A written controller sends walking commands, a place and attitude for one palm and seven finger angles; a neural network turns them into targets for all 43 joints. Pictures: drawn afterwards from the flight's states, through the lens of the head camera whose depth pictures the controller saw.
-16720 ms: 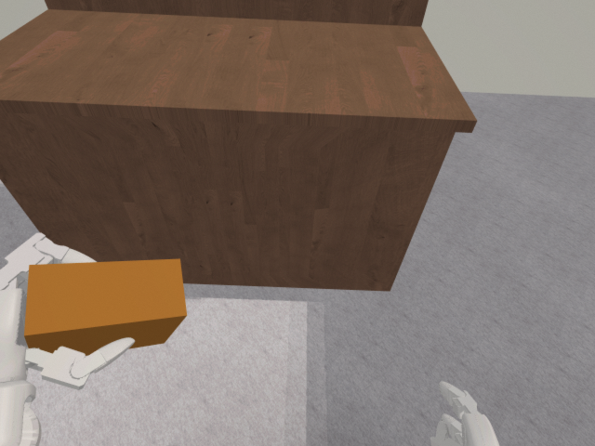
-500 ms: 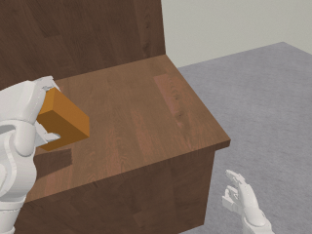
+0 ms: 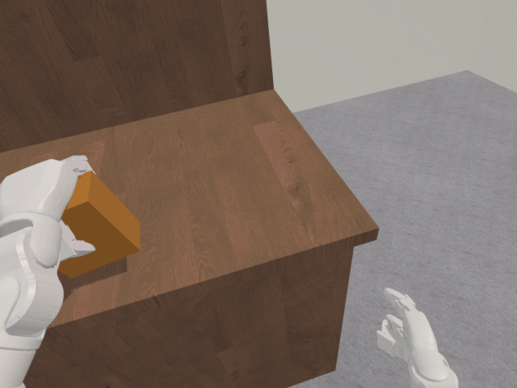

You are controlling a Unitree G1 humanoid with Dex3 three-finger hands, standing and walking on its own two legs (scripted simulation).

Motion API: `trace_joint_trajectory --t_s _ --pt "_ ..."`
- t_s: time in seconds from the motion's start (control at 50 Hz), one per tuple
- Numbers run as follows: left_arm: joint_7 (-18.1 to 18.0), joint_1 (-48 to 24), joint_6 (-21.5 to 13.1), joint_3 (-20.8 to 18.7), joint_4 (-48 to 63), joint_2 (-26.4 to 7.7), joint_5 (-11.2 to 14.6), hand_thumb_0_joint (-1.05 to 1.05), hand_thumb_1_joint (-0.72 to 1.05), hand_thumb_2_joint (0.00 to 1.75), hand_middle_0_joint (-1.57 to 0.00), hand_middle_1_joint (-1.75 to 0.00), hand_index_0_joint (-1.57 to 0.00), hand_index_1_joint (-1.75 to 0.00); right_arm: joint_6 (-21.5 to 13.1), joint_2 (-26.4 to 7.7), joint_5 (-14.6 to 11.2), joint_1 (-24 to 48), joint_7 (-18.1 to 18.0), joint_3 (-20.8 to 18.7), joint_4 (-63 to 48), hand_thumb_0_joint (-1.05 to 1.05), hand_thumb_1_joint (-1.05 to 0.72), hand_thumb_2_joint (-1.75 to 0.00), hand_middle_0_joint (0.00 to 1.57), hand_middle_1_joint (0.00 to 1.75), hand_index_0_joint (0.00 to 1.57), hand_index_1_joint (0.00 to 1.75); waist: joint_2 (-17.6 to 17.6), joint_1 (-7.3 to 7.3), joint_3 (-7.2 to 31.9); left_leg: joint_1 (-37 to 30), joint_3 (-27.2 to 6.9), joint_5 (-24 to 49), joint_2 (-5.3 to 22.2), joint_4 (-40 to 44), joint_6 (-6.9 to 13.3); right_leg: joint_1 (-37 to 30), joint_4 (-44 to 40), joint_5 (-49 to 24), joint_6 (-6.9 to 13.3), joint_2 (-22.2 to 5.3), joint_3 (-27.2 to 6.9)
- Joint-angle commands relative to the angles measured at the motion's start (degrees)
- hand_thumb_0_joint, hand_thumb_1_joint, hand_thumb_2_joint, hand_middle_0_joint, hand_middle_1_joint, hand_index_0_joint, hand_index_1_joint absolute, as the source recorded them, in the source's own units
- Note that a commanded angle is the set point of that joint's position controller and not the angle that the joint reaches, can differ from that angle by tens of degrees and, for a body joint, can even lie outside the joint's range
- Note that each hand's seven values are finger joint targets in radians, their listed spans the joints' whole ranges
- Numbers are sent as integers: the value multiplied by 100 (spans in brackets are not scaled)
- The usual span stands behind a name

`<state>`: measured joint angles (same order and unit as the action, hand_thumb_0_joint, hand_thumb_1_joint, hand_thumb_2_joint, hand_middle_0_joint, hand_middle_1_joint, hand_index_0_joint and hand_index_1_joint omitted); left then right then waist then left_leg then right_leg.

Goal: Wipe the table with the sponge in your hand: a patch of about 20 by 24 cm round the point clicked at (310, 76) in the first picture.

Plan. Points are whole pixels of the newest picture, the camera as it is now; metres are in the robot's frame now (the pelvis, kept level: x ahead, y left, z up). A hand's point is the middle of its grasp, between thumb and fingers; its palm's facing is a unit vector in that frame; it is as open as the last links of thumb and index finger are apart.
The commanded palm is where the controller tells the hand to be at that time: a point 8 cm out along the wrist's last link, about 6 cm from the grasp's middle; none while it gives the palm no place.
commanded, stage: move the sponge above the wiping area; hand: left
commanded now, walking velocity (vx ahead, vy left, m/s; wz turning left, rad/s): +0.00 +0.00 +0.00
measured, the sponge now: (90, 235) +0.26 +0.31 +0.14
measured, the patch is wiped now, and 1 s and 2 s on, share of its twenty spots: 0.00 0.10 0.10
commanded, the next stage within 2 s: none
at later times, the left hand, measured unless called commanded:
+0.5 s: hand (97, 219) +0.28 +0.29 +0.16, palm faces +0.06 -0.07 -1.00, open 10.3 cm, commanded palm +0.24 +0.29 +0.26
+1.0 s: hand (102, 222) +0.27 +0.27 +0.17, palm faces +0.11 -0.06 -0.99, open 10.3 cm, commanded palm +0.22 +0.29 +0.26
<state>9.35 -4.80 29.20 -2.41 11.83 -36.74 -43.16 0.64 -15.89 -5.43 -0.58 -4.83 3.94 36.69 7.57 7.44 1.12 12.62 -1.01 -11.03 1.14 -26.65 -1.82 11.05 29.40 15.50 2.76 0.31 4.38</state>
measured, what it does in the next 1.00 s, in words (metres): stands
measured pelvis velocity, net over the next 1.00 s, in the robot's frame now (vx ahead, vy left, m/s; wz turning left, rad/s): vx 0.00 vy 0.01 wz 0.00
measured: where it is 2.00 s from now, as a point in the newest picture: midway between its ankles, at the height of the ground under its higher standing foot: outside the picture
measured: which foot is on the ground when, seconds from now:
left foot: down 0.00-1.00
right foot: down 0.00-1.00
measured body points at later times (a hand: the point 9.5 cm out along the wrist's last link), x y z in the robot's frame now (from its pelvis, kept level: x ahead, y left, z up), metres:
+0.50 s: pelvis +0.00 +0.00 +0.00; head -0.01 -0.06 +0.44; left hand +0.27 +0.29 +0.22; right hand +0.25 -0.20 -0.09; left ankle +0.04 +0.14 -0.74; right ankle +0.01 -0.08 -0.74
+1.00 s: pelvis +0.00 +0.01 +0.00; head -0.01 -0.05 +0.45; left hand +0.26 +0.27 +0.22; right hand +0.27 -0.18 -0.07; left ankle +0.04 +0.14 -0.74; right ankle +0.01 -0.08 -0.74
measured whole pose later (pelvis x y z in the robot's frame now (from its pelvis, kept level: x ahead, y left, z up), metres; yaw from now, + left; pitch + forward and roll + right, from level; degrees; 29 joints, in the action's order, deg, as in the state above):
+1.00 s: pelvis +0.00 +0.01 +0.00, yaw +0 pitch -3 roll +1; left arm 9.2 -4.4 25.1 5.2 13.7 -33.8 -47.5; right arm -0.6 -15.2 -3.9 -0.3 -4.5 3.6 37.5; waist 7.2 8.3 0.5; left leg 11.7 -1.0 -11.2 0.5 -26.3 -1.4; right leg 10.1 29.1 15.7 2.5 -0.2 4.2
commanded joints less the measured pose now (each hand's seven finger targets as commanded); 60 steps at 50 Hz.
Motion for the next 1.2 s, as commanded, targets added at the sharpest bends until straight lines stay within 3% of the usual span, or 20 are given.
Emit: trace_joint_trajectory --t_s 0.0,0.06,0.08,0.14,0.22,0.26,0.3,0.38,0.44,0.46,0.5,0.56,0.66,0.78,0.88,0.96,0.98,1.06,1.16,1.18 --pt "-164 -2306 -422 -514 1066 -1573 -504 0 10 130 -120 -160 -120 -160 -551 -409 118 1325 -135 -176 -1034 0 -90 -90 20 30 20 30 -346 -96 1109 -482 -108 360 -273 167 334 -6 -724 -197 -10 -186 -623" --pt "-314 -3146 -675 -816 1606 -2133 -867 0 10 130 -120 -160 -120 -160 -689 -346 180 1566 -170 -134 -1033 0 -90 -90 20 30 20 30 274 42 1533 -766 -208 606 -368 221 348 -232 -694 -269 145 -78 -827" --pt "-422 -3282 -741 -824 1357 -2139 -971 0 10 130 -120 -160 -120 -160 -724 -345 251 1329 -191 -182 -888 0 -90 -90 20 30 20 30 201 41 1615 -762 -162 759 -376 176 347 -293 -662 -325 141 -117 -681" --pt "-535 -3005 -749 -846 371 -1797 -681 0 10 130 -120 -160 -120 -160 -670 -355 194 1214 -135 -216 -685 0 -90 -90 20 30 20 30 -178 27 1110 -608 -162 665 -326 247 283 -150 -824 -395 99 -138 -676" --pt "-505 -2413 -523 -831 26 -1507 -339 0 10 130 -120 -160 -120 -160 -574 -421 157 1254 -28 -245 -723 0 -90 -90 20 30 20 30 -484 130 1167 -387 -91 772 -246 229 237 -354 -686 -829 45 -225 -644" --pt "-346 -1888 -349 -846 -214 -1444 -337 0 10 130 -120 -160 -120 -160 -487 -443 121 1416 3 -207 -788 0 -90 -90 20 30 20 30 -537 130 921 -224 -84 722 -269 236 229 -251 -710 -810 70 -155 -753" --pt "-194 -1836 -318 -426 4 -1083 -341 0 10 130 -120 -160 -120 -160 -396 -445 88 1250 40 -207 -917 0 -90 -90 20 30 20 30 -643 5 943 -188 -30 575 -224 246 254 -176 -679 -706 -39 -204 -501" --pt "-38 -1668 -318 -300 348 -1032 -400 0 10 130 -120 -160 -120 -160 -397 -444 83 1291 32 -194 -1068 0 -90 -90 20 30 20 30 -617 -33 1093 -198 -45 534 -233 161 315 -198 -582 -729 -33 -204 -494" --pt "-87 -2210 -450 -504 849 -1486 -653 0 10 130 -120 -160 -120 -160 -408 -426 137 1258 1 -213 -1061 0 -90 -90 20 30 20 30 -545 -46 1341 -420 -57 750 -304 105 374 -232 -548 -882 -43 -175 -535" --pt "-145 -2612 -523 -599 1076 -1680 -765 0 10 130 -120 -160 -120 -160 -473 -389 132 1440 -15 -172 -1056 0 -90 -90 20 30 20 30 -145 -37 1406 -542 -109 725 -322 149 362 -207 -565 -722 45 -101 -644" --pt "-359 -2794 -771 -800 1354 -1863 -855 0 10 130 -120 -160 -120 -160 -581 -342 216 1202 -21 -211 -995 0 -90 -90 20 30 20 30 28 37 1658 -735 -138 1045 -348 129 374 -340 -546 -891 83 -110 -547" --pt "-600 -2457 -823 -1173 1260 -1895 -622 0 10 130 -120 -160 -120 -160 -651 -298 198 1369 -20 -216 -932 0 -90 -90 20 30 20 30 62 189 1523 -760 -224 1167 -353 156 316 -413 -597 -1037 187 -60 -736" --pt "-588 -2042 -461 -836 385 -1293 -323 0 10 130 -120 -160 -120 -160 -492 -374 112 1416 34 -228 -820 0 -90 -90 20 30 20 30 -395 107 761 -419 -143 691 -260 320 239 -92 -795 -643 98 -86 -681" --pt "-236 -1553 -268 -248 635 -789 -293 0 10 130 -120 -160 -120 -160 -371 -396 63 1337 35 -194 -1031 0 -90 -90 20 30 20 30 -577 -28 1011 -353 -68 594 -217 269 276 -157 -683 -754 -20 -158 -455" --pt "-272 -2188 -394 -406 1463 -1272 -613 0 10 130 -120 -160 -120 -160 -475 -339 139 1423 7 -164 -1084 0 -90 -90 20 30 20 30 -195 -1 1424 -584 -133 870 -272 228 324 -301 -551 -832 50 -111 -461" --pt "-502 -2547 -507 -1036 1786 -2010 -889 0 10 130 -120 -160 -120 -160 -541 -325 221 1558 5 -154 -1025 0 -90 -90 20 30 20 30 167 198 1575 -738 -247 1180 -344 247 319 -477 -575 -1007 222 0 -789" --pt "-605 -2517 -523 -1038 1661 -1919 -873 0 10 130 -120 -160 -120 -160 -544 -297 261 1367 11 -187 -947 0 -90 -90 20 30 20 30 -20 190 1695 -729 -179 1369 -328 213 313 -605 -500 -1188 184 -66 -620" --pt "-653 -2189 -312 -1069 771 -1630 -487 0 10 130 -120 -160 -120 -160 -467 -346 151 1498 31 -202 -833 0 -90 -90 20 30 20 30 -274 187 1062 -580 -174 1012 -282 308 248 -310 -741 -909 176 -20 -767" --pt "-283 -1572 -120 -735 157 -1309 -307 0 10 130 -120 -160 -120 -160 -337 -431 68 1470 -2 -179 -889 0 -90 -90 20 30 20 30 -503 57 741 -279 -79 593 -246 283 247 -96 -822 -670 55 -89 -709" --pt "-189 -1599 -135 -405 331 -1004 -280 0 10 130 -120 -160 -120 -160 -319 -420 51 1378 4 -175 -958 0 -90 -90 20 30 20 30 -526 -18 855 -269 -46 574 -231 259 256 -139 -760 -710 -9 -163 -548"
